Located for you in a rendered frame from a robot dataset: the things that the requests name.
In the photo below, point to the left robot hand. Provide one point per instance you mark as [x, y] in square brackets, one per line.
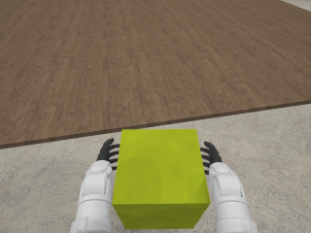
[105, 154]

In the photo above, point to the left robot forearm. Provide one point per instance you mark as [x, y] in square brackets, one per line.
[95, 198]

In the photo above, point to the right robot forearm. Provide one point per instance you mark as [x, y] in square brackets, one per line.
[230, 203]

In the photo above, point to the carton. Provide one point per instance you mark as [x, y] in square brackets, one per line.
[160, 180]

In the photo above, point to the right robot hand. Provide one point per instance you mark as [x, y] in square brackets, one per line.
[213, 156]

